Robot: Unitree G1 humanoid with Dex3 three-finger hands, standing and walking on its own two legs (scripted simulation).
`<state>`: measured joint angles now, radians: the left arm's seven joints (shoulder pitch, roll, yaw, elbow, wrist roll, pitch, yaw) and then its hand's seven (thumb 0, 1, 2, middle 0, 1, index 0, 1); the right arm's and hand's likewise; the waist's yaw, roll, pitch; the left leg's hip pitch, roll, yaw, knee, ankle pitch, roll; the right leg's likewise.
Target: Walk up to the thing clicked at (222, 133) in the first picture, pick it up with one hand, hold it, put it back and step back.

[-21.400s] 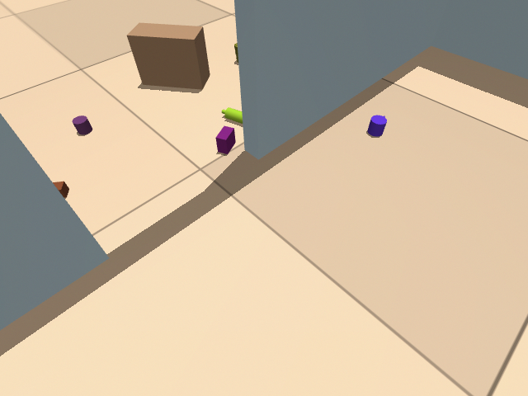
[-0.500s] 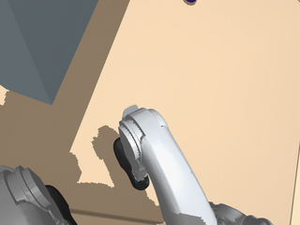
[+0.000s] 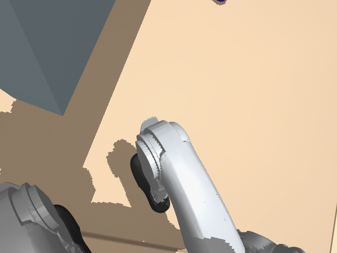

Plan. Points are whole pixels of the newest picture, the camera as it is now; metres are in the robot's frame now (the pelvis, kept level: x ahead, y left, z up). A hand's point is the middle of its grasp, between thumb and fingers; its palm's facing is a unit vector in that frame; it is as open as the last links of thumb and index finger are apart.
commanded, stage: settle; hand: left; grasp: from above
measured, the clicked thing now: out of the picture +0.51 +0.24 -0.27
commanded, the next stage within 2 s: lift in 0.60 s
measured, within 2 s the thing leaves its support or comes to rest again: leaves its support in 0.12 s
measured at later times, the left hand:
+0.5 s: hand out of the picture +0.49 +0.26 -0.13, palm faces +0.00 -0.51 -0.86, open 9.2 cm
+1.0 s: hand out of the picture +0.49 +0.27 -0.07, palm faces -0.02 -0.50 -0.87, open 9.4 cm
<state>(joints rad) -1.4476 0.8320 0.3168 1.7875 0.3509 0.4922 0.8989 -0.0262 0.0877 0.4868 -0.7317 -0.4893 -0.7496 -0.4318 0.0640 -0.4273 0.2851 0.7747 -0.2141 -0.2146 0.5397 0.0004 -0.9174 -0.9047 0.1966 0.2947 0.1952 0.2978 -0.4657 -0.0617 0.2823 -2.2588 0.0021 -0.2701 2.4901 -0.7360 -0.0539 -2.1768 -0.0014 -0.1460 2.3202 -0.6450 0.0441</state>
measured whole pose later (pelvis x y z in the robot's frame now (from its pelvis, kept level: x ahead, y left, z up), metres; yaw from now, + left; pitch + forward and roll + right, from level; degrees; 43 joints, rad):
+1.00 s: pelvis +0.01 -0.01 +0.05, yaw +4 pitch +37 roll -5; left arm -1.38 0.61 0.35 1.62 0.55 0.65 0.66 0.00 0.07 0.52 -0.77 -0.44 -0.76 -0.45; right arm 0.16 -0.34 0.04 0.88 -0.10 -0.13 0.40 0.00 -0.90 -0.90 0.20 0.29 0.20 0.30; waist -0.30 0.08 -0.05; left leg -2.22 0.05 -0.13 2.28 -0.71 -0.04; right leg -2.21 0.01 -0.04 2.20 -0.63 0.03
